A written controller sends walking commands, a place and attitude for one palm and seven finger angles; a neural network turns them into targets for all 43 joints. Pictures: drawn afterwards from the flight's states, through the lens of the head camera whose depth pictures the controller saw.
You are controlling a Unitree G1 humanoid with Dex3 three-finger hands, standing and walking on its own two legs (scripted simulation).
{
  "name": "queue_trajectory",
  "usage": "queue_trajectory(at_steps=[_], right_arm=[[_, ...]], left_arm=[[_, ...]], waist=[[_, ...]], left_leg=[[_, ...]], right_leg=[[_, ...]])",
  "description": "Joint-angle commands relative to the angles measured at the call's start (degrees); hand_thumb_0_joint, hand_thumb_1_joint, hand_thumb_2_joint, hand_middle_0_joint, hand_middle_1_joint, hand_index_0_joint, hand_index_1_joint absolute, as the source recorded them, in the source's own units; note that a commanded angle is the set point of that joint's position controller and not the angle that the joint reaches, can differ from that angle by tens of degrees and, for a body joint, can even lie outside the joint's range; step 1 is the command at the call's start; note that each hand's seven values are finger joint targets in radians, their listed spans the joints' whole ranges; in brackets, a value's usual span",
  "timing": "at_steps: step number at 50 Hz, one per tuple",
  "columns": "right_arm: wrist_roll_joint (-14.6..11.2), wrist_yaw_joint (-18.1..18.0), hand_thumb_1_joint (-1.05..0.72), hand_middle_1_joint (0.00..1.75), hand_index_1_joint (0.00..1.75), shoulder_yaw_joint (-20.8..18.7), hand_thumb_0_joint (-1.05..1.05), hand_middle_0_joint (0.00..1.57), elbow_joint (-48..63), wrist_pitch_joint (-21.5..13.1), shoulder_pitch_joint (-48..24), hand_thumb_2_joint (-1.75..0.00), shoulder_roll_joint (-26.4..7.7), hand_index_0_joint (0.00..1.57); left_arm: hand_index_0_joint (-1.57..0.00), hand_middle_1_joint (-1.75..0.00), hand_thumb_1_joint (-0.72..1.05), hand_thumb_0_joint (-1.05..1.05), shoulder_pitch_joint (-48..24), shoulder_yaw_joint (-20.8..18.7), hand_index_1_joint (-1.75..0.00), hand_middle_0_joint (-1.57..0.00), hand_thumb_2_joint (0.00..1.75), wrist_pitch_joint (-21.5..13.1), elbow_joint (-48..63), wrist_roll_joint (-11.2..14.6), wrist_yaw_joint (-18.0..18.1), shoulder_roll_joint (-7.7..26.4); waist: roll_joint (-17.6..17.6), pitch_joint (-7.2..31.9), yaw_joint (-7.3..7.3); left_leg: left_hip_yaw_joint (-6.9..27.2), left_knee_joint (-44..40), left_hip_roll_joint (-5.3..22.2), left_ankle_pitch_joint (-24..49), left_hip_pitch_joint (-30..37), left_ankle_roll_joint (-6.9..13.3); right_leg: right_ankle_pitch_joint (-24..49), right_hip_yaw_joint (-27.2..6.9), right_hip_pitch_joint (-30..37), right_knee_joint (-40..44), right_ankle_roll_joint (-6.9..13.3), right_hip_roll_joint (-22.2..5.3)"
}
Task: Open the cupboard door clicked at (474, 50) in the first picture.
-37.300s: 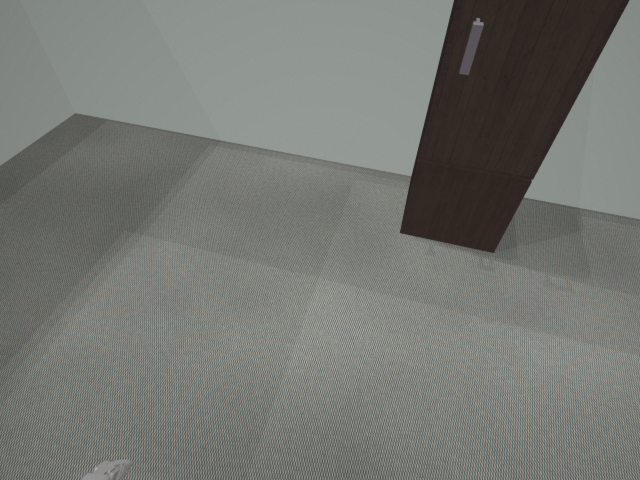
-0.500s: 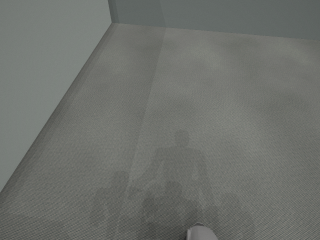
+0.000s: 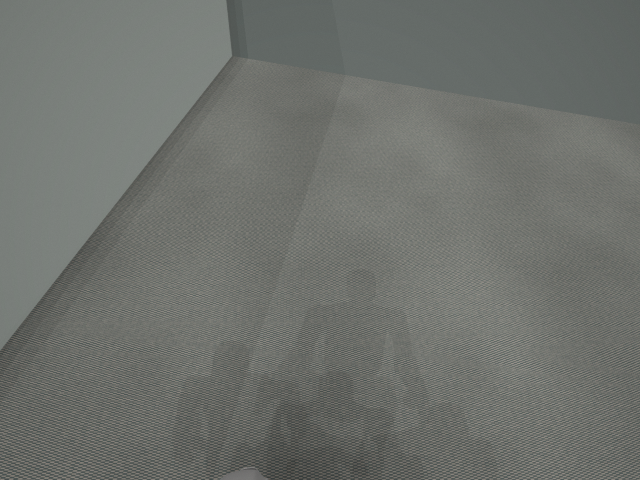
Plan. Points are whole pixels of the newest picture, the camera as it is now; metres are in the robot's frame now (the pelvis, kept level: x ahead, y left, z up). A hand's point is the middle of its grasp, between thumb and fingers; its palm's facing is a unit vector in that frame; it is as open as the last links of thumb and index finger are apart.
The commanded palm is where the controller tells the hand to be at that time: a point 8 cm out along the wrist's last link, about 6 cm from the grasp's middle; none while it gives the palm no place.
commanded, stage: turn to face it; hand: left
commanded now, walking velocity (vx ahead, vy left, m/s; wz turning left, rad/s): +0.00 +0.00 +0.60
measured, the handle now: out of the picture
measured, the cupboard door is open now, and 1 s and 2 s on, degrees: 54 54 54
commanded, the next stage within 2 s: none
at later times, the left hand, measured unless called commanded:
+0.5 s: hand out of the picture +0.08 +0.17 -0.14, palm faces +0.27 -0.91 -0.30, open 7.4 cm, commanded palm none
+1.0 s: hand out of the picture +0.03 +0.17 -0.15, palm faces +0.57 -0.77 -0.28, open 7.4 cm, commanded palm none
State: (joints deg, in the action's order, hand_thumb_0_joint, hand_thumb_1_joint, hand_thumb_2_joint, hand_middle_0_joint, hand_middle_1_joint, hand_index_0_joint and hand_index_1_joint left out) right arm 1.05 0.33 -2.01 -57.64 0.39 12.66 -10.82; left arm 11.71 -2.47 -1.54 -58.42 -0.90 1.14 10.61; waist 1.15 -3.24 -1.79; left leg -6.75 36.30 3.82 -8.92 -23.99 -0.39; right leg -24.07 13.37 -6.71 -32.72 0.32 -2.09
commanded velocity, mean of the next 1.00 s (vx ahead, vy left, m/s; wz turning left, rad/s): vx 0.00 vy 0.00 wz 0.60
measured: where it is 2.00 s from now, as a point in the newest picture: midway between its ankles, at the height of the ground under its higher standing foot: outside the picture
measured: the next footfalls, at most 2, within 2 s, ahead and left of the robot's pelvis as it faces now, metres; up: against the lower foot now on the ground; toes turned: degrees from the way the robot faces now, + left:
right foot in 0.42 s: +0.10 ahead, -0.17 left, +0.00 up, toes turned +12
left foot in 0.76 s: +0.05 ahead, +0.08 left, +0.00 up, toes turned +33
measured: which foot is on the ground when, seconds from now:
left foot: down 0.00-0.42, up 0.44-0.74, down 0.76-1.00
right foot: down 0.00-0.00, up 0.02-0.40, down 0.42-0.76, up 0.78-1.00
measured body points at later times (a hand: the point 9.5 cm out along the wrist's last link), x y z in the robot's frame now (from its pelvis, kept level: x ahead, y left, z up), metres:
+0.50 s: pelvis +0.04 -0.06 +0.01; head +0.10 -0.07 +0.46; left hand +0.06 +0.22 -0.12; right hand +0.18 -0.30 -0.14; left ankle +0.04 +0.07 -0.67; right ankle +0.06 -0.18 -0.72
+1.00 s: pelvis +0.08 -0.07 +0.01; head +0.12 -0.04 +0.45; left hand +0.00 +0.21 -0.13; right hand +0.31 -0.22 -0.13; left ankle +0.02 +0.06 -0.72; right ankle +0.16 -0.19 -0.69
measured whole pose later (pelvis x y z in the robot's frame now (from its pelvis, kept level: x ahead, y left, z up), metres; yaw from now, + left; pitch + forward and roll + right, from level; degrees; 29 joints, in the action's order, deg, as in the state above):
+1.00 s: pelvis +0.08 -0.07 +0.01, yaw +35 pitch +1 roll +0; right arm 1.5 0.4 -2.9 -50.7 3.1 7.2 -13.8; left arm 8.8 -3.6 3.0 -49.8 -1.1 0.2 14.8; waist 0.0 -6.0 0.0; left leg 3.0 33.0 0.5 -15.2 -19.2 -1.2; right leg -25.8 1.3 -24.6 -49.9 -4.4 -3.9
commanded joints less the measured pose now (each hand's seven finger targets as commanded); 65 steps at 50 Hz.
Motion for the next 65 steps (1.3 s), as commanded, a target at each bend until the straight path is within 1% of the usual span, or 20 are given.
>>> queue_trajectory(at_steps=[1,4,8,18,19,21,23,26,30,34,36,38,40,44,50,51,53,55,58,65], right_arm=[[0.9,-1.3,-0.9,0.3,0.3,-2.9,0.0,0.2,1.1,-0.1,12.6,-0.9,-14.4,0.2],[0.7,-1.9,-0.9,0.3,0.3,-2.5,0.0,0.2,4.7,-0.4,4.2,-0.9,-12.2,0.2],[0.5,-1.9,-0.9,0.3,0.3,-2.7,0.0,0.2,6.4,-1.0,1.2,-0.9,-12.1,0.2],[0.2,-0.8,-0.9,0.3,0.3,-4.9,0.0,0.2,8.9,1.4,-3.7,-0.9,-13.7,0.2],[-0.1,-0.6,-0.9,0.3,0.3,-4.8,0.0,0.2,9.8,1.6,-5.0,-0.9,-12.1,0.2],[-0.3,0.1,-0.9,0.3,0.3,-4.3,0.0,0.2,12.2,1.4,-8.1,-0.9,-8.1,0.2],[0.2,0.9,-0.9,0.3,0.3,-4.6,0.0,0.2,10.2,2.3,-4.9,-0.9,-9.1,0.2],[0.0,1.4,-0.9,0.3,0.3,-3.8,0.0,0.2,9.4,2.8,-5.1,-0.9,-7.2,0.2],[-0.5,1.6,-0.9,0.3,0.3,-2.4,0.0,0.2,10.7,1.9,-11.0,-0.9,-5.4,0.2],[-0.5,1.3,-0.9,0.3,0.3,-2.2,0.0,0.2,10.8,1.6,-9.2,-0.9,-6.6,0.2],[-0.1,1.1,-0.9,0.3,0.3,-3.1,0.0,0.2,9.1,1.1,-2.2,-0.9,-9.7,0.2],[0.1,0.1,-0.9,0.3,0.3,-5.8,0.0,0.2,7.6,0.7,6.3,-0.9,-20.5,0.2],[0.3,-0.7,-0.9,0.3,0.3,-5.2,0.0,0.2,7.8,0.8,4.8,-0.9,-18.8,0.2],[0.5,-1.2,-0.9,0.3,0.3,-4.0,0.0,0.2,10.6,0.9,-5.8,-0.9,-15.1,0.2],[0.5,-0.7,-0.9,0.3,0.3,-4.8,0.0,0.2,11.6,1.6,-8.5,-0.9,-15.8,0.2],[0.1,-0.6,-0.9,0.3,0.3,-4.8,0.0,0.2,12.1,1.8,-9.2,-0.9,-14.6,0.2],[-0.6,0.0,-0.9,0.3,0.3,-3.8,0.0,0.2,14.3,1.6,-9.7,-0.9,-7.8,0.2],[-0.1,0.6,-0.9,0.3,0.3,-4.3,0.0,0.2,13.6,2.1,-8.7,-0.9,-9.8,0.2],[-0.1,1.2,-0.9,0.3,0.3,-3.7,0.0,0.2,11.0,2.7,-7.0,-0.9,-8.4,0.2],[-0.7,1.6,-0.9,0.3,0.3,-2.1,0.0,0.2,11.2,1.4,-9.6,-0.9,-5.6,0.2]], left_arm=[[-0.2,-0.3,0.9,0.0,0.7,-1.3,-0.3,-0.2,0.9,1.2,6.5,0.7,0.4,6.2],[-0.2,-0.3,0.9,0.0,-2.9,-2.4,-0.3,-0.2,0.9,1.9,7.4,-0.4,-0.1,6.4],[-0.2,-0.3,0.9,0.0,-0.1,-2.2,-0.3,-0.2,0.9,2.5,6.9,-0.1,-0.6,5.5],[-0.2,-0.3,0.9,0.0,3.4,-2.5,-0.3,-0.2,0.9,2.5,8.8,0.2,-0.2,6.9],[-0.2,-0.3,0.9,0.0,6.3,-3.2,-0.3,-0.2,0.9,2.2,8.4,-0.1,0.1,9.1],[-0.2,-0.3,0.9,0.0,5.2,-4.2,-0.3,-0.2,0.9,1.8,10.1,-1.2,0.8,17.2],[-0.2,-0.3,0.9,0.0,-2.7,-2.8,-0.3,-0.2,0.9,1.4,12.1,-0.7,0.9,12.6],[-0.2,-0.3,0.9,0.0,-2.9,-2.0,-0.3,-0.2,0.9,1.1,12.1,-0.5,0.8,10.3],[-0.2,-0.3,0.9,0.0,5.8,-2.7,-0.3,-0.2,0.9,0.8,9.4,-0.7,0.8,12.6],[-0.2,-0.3,0.9,0.0,5.4,-3.4,-0.3,-0.2,0.9,0.9,9.4,-0.7,0.4,14.9],[-0.2,-0.3,0.9,0.0,3.1,-3.3,-0.3,-0.2,0.9,0.9,10.2,0.1,0.1,14.5],[-0.2,-0.3,0.9,0.0,-1.4,-1.5,-0.3,-0.2,0.9,1.6,14.5,0.6,-0.3,7.9],[-0.2,-0.3,0.9,0.0,-5.0,-1.8,-0.3,-0.2,0.9,2.7,15.5,0.0,0.3,9.3],[-0.2,-0.3,0.9,0.0,-1.4,-2.6,-0.3,-0.2,0.9,3.7,11.9,-0.1,-0.8,8.7],[-0.2,-0.3,0.9,0.0,3.2,-2.6,-0.3,-0.2,0.9,2.7,11.2,-0.1,-1.0,8.1],[-0.2,-0.3,0.9,0.0,5.7,-3.0,-0.3,-0.2,0.9,2.3,10.7,-0.1,-0.8,9.1],[-0.2,-0.3,0.9,0.0,7.8,-4.7,-0.3,-0.2,0.9,1.3,11.4,-1.3,0.1,18.3],[-0.2,-0.3,0.9,0.0,1.6,-3.5,-0.3,-0.2,0.9,1.4,13.1,-0.7,0.8,14.7],[-0.2,-0.3,0.9,0.0,-2.0,-2.4,-0.3,-0.2,0.9,1.3,13.8,-0.6,0.7,11.1],[-0.2,-0.3,0.9,0.0,5.2,-3.7,-0.3,-0.2,0.9,1.1,10.7,-0.9,0.6,14.3]], waist=[[-17.8,10.3,-3.77],[-12.7,5.4,-0.21],[-6.8,9.6,1.29],[-9.6,7.6,2.75],[-5.6,7.6,4.3],[17.0,3.3,5.81],[10.1,1.8,0.85],[11.7,2.1,0.35],[10.0,5.2,4.84],[11.8,6.2,3.55],[6.6,10.3,-0.75],[-18.9,14.2,-5.18],[-7.4,10.3,-3.87],[-13.1,4.6,1.06],[-10.0,5.3,3.27],[-7.2,5.6,4.61],[20.0,5.1,6.79],[9.9,3.3,3.09],[14.2,4.3,0.94],[10.7,7.7,4.48]], left_leg=[[34.1,-15.1,21.5,28.9,18.5,15.2],[30.2,-19.4,15.2,4.1,8.1,11.1],[22.0,-17.7,10.7,7.7,11.0,9.1],[24.9,-15.3,5.4,-3.4,1.8,6.5],[22.8,-11.3,2.1,-8.8,-4.7,4.0],[7.8,18.7,-7.2,-25.0,-16.2,-2.2],[9.9,32.1,-3.4,-18.1,-11.8,-1.8],[5.7,29.7,-1.9,-15.5,-11.4,-3.6],[0.7,11.1,-3.5,-16.7,-7.3,-3.6],[-1.4,0.8,-4.8,-12.8,1.4,-2.2],[0.3,-10.0,-3.6,1.2,15.6,-0.6],[32.1,-11.8,21.0,45.1,30.6,14.0],[27.1,-12.2,19.7,30.9,23.3,15.2],[19.3,-15.2,8.8,9.5,10.5,8.8],[21.5,-12.1,6.2,-0.7,2.7,7.1],[21.0,-8.7,4.2,-4.1,-2.0,5.5],[7.2,18.4,-8.7,-25.5,-14.3,-2.0],[11.9,33.3,-3.2,-22.3,-10.5,-1.0],[7.3,32.2,-1.7,-17.6,-8.9,-3.0],[-0.1,1.4,-4.2,-14.9,0.5,-2.5]], right_leg=[[-17.4,-9.9,-20.3,-33.7,-3.3,-0.4],[-5.3,-14.2,-24.7,-38.5,-3.4,-2.4],[0.1,-13.8,-22.7,-31.2,-4.3,-1.7],[5.1,-10.4,-4.7,1.3,-3.4,2.5],[5.5,-13.6,2.2,9.9,-2.1,-0.9],[1.4,-38.7,-1.0,23.2,8.3,-27.0],[7.6,-26.9,-8.8,19.4,8.1,-20.7],[31.0,-14.0,-2.5,12.9,5.5,-15.5],[51.6,-10.6,9.0,5.7,4.8,-16.2],[53.8,-8.2,6.2,1.1,3.6,-17.4],[46.7,-4.9,-0.9,-9.6,-0.1,-16.3],[-14.6,-5.8,-27.5,-32.9,-6.2,-4.0],[-11.1,-12.8,-28.9,-35.8,-5.1,-5.6],[-2.2,-12.6,-22.0,-28.7,-5.0,-3.1],[3.9,-9.2,-7.0,-5.0,-4.4,1.5],[8.2,-9.7,-0.7,2.6,-4.1,0.6],[5.4,-38.3,2.9,20.2,5.1,-24.5],[7.6,-30.8,-6.6,19.1,8.6,-24.2],[28.4,-15.6,-2.9,12.5,6.0,-16.6],[46.8,-8.8,7.6,2.5,4.3,-17.7]])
